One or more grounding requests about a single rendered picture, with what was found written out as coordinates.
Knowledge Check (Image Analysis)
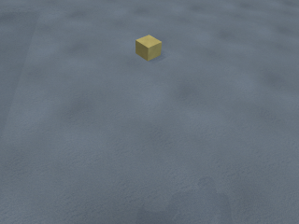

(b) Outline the carton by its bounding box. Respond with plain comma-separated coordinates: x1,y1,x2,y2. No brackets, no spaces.
135,35,162,61

